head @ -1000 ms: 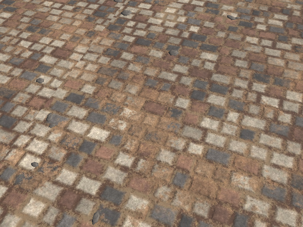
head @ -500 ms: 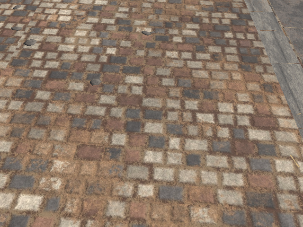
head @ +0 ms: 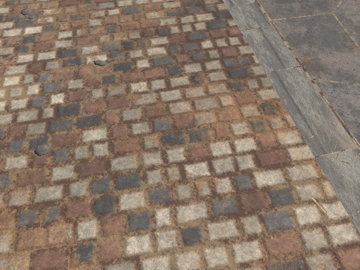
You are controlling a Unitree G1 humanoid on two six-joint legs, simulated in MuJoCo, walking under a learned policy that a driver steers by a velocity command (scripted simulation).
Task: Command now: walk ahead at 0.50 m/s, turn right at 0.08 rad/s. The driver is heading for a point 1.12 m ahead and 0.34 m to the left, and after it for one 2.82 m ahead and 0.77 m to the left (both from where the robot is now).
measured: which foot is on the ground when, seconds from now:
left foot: up 0.00-0.26, down 0.28-0.74, up 0.76-1.00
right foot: down 0.00-0.28, up 0.30-0.72, down 0.74-1.00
